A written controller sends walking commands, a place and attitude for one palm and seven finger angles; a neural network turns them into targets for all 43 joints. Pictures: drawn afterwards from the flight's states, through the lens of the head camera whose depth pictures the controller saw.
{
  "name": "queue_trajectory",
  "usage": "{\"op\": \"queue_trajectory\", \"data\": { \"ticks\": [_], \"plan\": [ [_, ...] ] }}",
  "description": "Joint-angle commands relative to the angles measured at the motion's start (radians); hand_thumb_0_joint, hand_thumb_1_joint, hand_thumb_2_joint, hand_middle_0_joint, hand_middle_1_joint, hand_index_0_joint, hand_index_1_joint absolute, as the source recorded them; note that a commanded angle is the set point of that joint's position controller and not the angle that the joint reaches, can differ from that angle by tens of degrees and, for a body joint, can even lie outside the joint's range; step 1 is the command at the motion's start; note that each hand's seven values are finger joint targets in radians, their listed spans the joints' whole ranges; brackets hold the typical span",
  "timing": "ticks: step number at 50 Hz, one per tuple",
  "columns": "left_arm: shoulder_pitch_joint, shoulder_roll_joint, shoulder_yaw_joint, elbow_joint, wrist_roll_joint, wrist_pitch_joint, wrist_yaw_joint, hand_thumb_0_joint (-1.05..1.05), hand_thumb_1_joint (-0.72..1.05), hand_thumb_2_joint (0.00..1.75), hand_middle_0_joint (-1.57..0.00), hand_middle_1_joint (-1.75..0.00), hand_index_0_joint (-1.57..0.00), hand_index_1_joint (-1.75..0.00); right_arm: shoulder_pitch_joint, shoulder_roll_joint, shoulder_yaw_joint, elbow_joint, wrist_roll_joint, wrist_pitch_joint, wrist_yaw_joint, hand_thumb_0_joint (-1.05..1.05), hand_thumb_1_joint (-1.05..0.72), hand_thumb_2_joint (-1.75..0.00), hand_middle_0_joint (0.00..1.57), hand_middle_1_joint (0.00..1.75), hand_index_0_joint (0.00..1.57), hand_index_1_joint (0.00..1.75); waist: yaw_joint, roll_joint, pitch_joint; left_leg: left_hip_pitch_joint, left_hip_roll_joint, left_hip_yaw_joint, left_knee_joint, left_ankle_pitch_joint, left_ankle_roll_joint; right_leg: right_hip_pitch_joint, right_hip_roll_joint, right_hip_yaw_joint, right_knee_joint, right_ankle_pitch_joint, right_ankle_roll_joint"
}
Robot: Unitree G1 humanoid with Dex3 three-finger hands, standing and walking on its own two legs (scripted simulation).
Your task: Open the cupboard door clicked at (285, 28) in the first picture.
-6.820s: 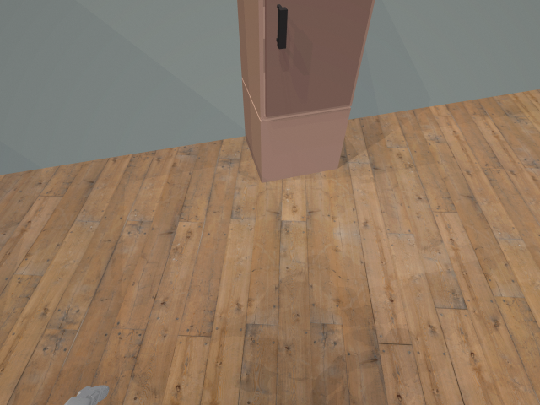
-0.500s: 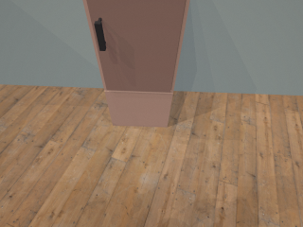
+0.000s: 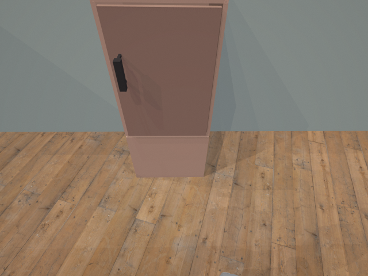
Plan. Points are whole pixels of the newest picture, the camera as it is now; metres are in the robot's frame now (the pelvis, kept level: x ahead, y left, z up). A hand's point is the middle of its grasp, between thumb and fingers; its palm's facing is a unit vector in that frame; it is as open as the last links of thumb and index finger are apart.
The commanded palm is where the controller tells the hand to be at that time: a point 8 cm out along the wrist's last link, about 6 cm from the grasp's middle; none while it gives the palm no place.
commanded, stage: take the last steps up to it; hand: left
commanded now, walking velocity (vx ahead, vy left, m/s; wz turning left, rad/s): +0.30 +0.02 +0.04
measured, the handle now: (121, 72) +0.79 +0.25 +0.02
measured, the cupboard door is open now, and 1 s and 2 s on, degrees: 0 0 0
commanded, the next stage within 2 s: come to a stop and stand still in 0.58 s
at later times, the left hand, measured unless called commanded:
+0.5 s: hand out of the picture +0.11 +0.13 -0.16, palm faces +0.13 -0.97 -0.21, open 7.3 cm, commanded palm none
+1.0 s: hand (121, 222) +0.30 +0.19 -0.18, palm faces +0.08 -0.97 -0.23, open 7.4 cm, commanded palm none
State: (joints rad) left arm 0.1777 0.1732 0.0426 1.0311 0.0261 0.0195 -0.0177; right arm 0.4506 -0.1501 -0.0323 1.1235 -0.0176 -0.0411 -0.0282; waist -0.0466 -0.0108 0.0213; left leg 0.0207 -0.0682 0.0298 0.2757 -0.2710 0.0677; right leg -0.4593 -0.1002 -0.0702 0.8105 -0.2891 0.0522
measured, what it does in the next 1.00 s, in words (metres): walks ahead: right foot, then left foot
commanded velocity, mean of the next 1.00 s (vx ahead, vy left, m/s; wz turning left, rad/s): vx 0.07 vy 0.00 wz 0.03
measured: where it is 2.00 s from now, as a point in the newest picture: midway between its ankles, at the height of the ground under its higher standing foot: outside the picture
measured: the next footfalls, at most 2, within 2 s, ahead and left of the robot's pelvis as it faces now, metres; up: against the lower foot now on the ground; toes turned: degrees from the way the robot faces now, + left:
right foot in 0.12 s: +0.15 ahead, -0.14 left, +0.00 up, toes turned -7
left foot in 0.66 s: +0.32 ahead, +0.11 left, +0.00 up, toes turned +9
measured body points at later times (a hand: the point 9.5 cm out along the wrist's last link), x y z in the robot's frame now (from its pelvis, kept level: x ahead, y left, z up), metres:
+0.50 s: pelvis +0.15 -0.04 +0.00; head +0.15 -0.06 +0.45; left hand +0.10 +0.18 -0.14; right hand +0.23 -0.27 -0.16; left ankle +0.24 +0.12 -0.69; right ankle +0.11 -0.13 -0.74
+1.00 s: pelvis +0.25 +0.00 -0.01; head +0.28 +0.00 +0.44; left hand +0.30 +0.24 -0.16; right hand +0.34 -0.23 -0.16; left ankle +0.28 +0.11 -0.74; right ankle +0.28 -0.12 -0.71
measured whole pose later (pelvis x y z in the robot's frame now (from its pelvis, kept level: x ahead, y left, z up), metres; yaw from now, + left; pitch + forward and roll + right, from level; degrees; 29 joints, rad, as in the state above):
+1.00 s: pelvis +0.25 +0.00 -0.01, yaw +1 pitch -2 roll +1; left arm 0.20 0.18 0.05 1.01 0.02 0.04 0.03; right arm 0.13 -0.16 -0.05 1.03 -0.02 0.01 -0.04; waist 0.01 -0.01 0.08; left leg -0.22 0.03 0.14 0.48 -0.22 0.03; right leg -0.38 -0.05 -0.06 0.81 -0.42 0.03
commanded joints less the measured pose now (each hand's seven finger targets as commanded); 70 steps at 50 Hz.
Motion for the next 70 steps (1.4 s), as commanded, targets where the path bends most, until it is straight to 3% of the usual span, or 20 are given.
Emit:
{"op": "queue_trajectory", "data": {
  "ticks": [1,3,5,7,8,10,14,28,31,32,33,34,37,49,52,53,54,55,61,70],
  "plan": [
    [-0.12,0.044,0.01,-0.111,-0.006,-0.042,0.003,0.0,0.9,0.9,-0.2,-0.3,-0.2,-0.3,0.048,-0.148,-0.024,-0.009,-0.012,-0.02,-0.009,0.0,-0.9,-0.9,0.2,0.3,0.2,0.3,0.006,0.112,0.125,-0.074,0.327,-0.212,-0.064,0.238,0.128,-0.038,0.013,-0.012,-0.12,-0.013,-0.03],
    [-0.071,0.043,0.016,-0.094,-0.006,-0.052,0.004,0.0,0.9,0.9,-0.2,-0.3,-0.2,-0.3,0.054,-0.141,-0.02,0.007,-0.011,-0.018,-0.009,0.0,-0.9,-0.9,0.2,0.3,0.2,0.3,0.03,0.087,0.103,-0.134,0.297,-0.175,0.015,0.286,0.099,0.121,0.049,-0.038,-0.226,0.036,-0.045],
    [0.157,0.105,0.033,-0.023,-0.002,-0.07,0.011,0.0,0.9,0.9,-0.2,-0.3,-0.2,-0.3,0.048,-0.123,-0.017,0.011,0.002,-0.026,-0.003,0.0,-0.9,-0.9,0.2,0.3,0.2,0.3,0.13,-0.014,-0.013,-0.266,0.209,-0.09,0.292,0.31,0.038,0.472,0.015,0.017,-0.348,0.104,-0.082],
    [0.386,0.265,0.064,0.032,-0.012,-0.081,0.028,0.0,0.9,0.9,-0.2,-0.3,-0.2,-0.3,0.056,-0.094,-0.014,-0.044,0.01,-0.029,0.008,0.0,-0.9,-0.9,0.2,0.3,0.2,0.3,0.171,-0.249,-0.168,-0.591,0.048,0.004,0.813,-0.313,-0.03,0.702,-0.392,0.576,-0.546,0.062,-0.259],
    [0.31,0.249,0.063,0.019,-0.019,-0.077,0.029,0.0,0.9,0.9,-0.2,-0.3,-0.2,-0.3,-0.01,-0.101,-0.027,-0.047,0.007,-0.016,0.013,0.0,-0.9,-0.9,0.2,0.3,0.2,0.3,0.163,-0.171,-0.088,-0.613,0.103,-0.062,0.936,-0.279,-0.024,0.533,-0.387,0.598,-0.616,-0.197,-0.271],
    [0.151,0.136,0.038,-0.022,-0.015,-0.075,0.037,0.0,0.9,0.9,-0.2,-0.3,-0.2,-0.3,-0.052,-0.06,-0.031,-0.051,-0.004,-0.001,0.024,0.0,-0.9,-0.9,0.2,0.3,0.2,0.3,0.089,-0.044,0.08,-0.639,0.172,-0.068,0.959,-0.087,-0.029,0.298,-0.305,0.416,-0.666,-0.278,-0.218],
    [0.167,0.032,0.013,-0.005,-0.006,-0.101,0.039,0.0,0.9,0.9,-0.2,-0.3,-0.2,-0.3,0.018,-0.009,-0.029,-0.025,-0.014,0.027,0.034,0.0,-0.9,-0.9,0.2,0.3,0.2,0.3,0.026,-0.101,0.07,-0.56,0.184,-0.022,0.849,0.058,-0.07,0.224,-0.174,0.129,-0.671,0.073,-0.165],
    [0.308,0.11,0.016,0.066,0.002,-0.098,0.043,0.0,0.9,0.9,-0.2,-0.3,-0.2,-0.3,-0.351,-0.047,-0.015,-0.18,-0.003,0.009,0.063,0.0,-0.9,-0.9,0.2,0.3,0.2,0.3,0.094,-0.124,0.107,-0.493,0.141,0.058,0.374,0.06,-0.058,0.364,-0.2,0.07,-0.57,0.414,-0.193],
    [0.29,0.109,0.019,0.072,-0.004,-0.086,0.045,0.0,0.9,0.9,-0.2,-0.3,-0.2,-0.3,-0.192,-0.088,-0.017,-0.131,-0.008,-0.009,0.044,0.0,-0.9,-0.9,0.2,0.3,0.2,0.3,0.017,-0.063,0.008,-0.189,0.089,0.093,0.175,0.136,-0.041,0.33,-0.133,-0.004,-0.309,0.517,-0.143],
    [0.317,0.075,0.011,0.067,-0.01,-0.082,0.042,0.0,0.9,0.9,-0.2,-0.3,-0.2,-0.3,-0.077,-0.16,-0.031,-0.1,-0.017,-0.018,0.032,0.0,-0.9,-0.9,0.2,0.3,0.2,0.3,-0.017,0.062,-0.093,0.043,0.205,-0.013,0.169,0.31,-0.003,0.199,-0.063,-0.053,-0.095,0.339,-0.105],
    [0.359,0.018,-0.002,0.053,-0.019,-0.083,0.036,0.0,0.9,0.9,-0.2,-0.3,-0.2,-0.3,0.004,-0.251,-0.05,-0.087,-0.017,-0.016,0.02,0.0,-0.9,-0.9,0.2,0.3,0.2,0.3,-0.021,0.276,-0.192,0.233,0.444,-0.294,0.157,0.545,0.113,-0.024,0.052,-0.106,0.158,-0.223,-0.066],
    [0.306,0.025,-0.009,0.028,-0.011,-0.077,0.044,0.0,0.9,0.9,-0.2,-0.3,-0.2,-0.3,0.018,-0.264,-0.047,-0.084,-0.001,-0.005,0.01,0.0,-0.9,-0.9,0.2,0.3,0.2,0.3,-0.028,0.234,-0.182,0.159,0.497,-0.325,0.103,0.563,0.157,-0.066,0.051,-0.021,0.318,-0.363,-0.067],
    [0.24,0.0,-0.012,0.063,-0.018,-0.053,0.049,0.0,0.9,0.9,-0.2,-0.3,-0.2,-0.3,-0.212,-0.117,-0.001,-0.118,0.002,-0.01,-0.01,0.0,-0.9,-0.9,0.2,0.3,0.2,0.3,0.048,0.083,-0.027,-0.156,0.408,-0.138,0.052,0.747,0.117,0.029,-0.032,0.071,0.244,-0.2,-0.033],
    [0.16,0.058,0.023,-0.046,-0.005,0.025,0.053,0.0,0.9,0.9,-0.2,-0.3,-0.2,-0.3,-0.298,-0.181,-0.058,-0.138,-0.01,0.049,-0.018,0.0,-0.9,-0.9,0.2,0.3,0.2,0.3,0.067,0.162,-0.015,-0.211,0.409,-0.087,0.1,0.677,0.104,0.119,0.034,0.039,-0.008,-0.136,-0.037],
    [0.176,0.071,0.024,-0.057,-0.005,0.007,0.051,0.0,0.9,0.9,-0.2,-0.3,-0.2,-0.3,-0.294,-0.18,-0.061,-0.142,-0.006,0.057,-0.006,0.0,-0.9,-0.9,0.2,0.3,0.2,0.3,0.083,0.142,-0.056,-0.223,0.341,-0.052,0.183,0.504,0.041,0.242,0.041,0.014,-0.269,0.07,-0.036],
    [0.177,0.104,0.026,-0.058,-0.001,-0.006,0.053,0.0,0.9,0.9,-0.2,-0.3,-0.2,-0.3,-0.277,-0.153,-0.059,-0.139,0.001,0.058,0.002,0.0,-0.9,-0.9,0.2,0.3,0.2,0.3,0.085,0.061,-0.067,-0.252,0.273,-0.008,0.258,0.337,-0.013,0.296,0.002,0.055,-0.393,0.239,-0.039],
    [0.152,0.18,0.032,-0.069,0.01,-0.021,0.059,0.0,0.9,0.9,-0.2,-0.3,-0.2,-0.3,-0.233,-0.091,-0.049,-0.148,0.009,0.057,0.009,0.0,-0.9,-0.9,0.2,0.3,0.2,0.3,0.06,-0.164,-0.073,-0.363,0.15,0.069,0.389,0.066,-0.078,0.356,-0.166,0.255,-0.428,0.55,-0.1],
    [0.149,0.221,0.032,-0.08,0.003,-0.023,0.055,0.0,0.9,0.9,-0.2,-0.3,-0.2,-0.3,-0.249,-0.079,-0.045,-0.166,0.013,0.07,0.01,0.0,-0.9,-0.9,0.2,0.3,0.2,0.3,0.079,-0.198,-0.062,-0.384,0.088,0.04,0.511,-0.292,-0.094,0.293,-0.304,0.311,-0.453,0.718,-0.21],
    [0.039,0.189,0.035,-0.11,-0.007,-0.025,0.062,0.0,0.9,0.9,-0.2,-0.3,-0.2,-0.3,-0.2,-0.126,-0.051,-0.12,-0.002,0.101,0.019,0.0,-0.9,-0.9,0.2,0.3,0.2,0.3,0.061,-0.107,-0.039,-0.478,0.092,-0.078,0.837,-0.143,-0.118,0.28,-0.22,0.246,-0.487,0.436,-0.218],
    [0.109,0.197,0.046,-0.086,0.003,-0.02,0.054,0.0,0.9,0.9,-0.2,-0.3,-0.2,-0.3,-0.196,-0.117,-0.039,-0.131,-0.001,0.089,0.03,0.0,-0.9,-0.9,0.2,0.3,0.2,0.3,0.102,-0.159,-0.02,-0.423,0.099,-0.032,0.562,-0.143,-0.12,0.307,-0.193,0.286,-0.6,-0.018,-0.195]
  ]
}}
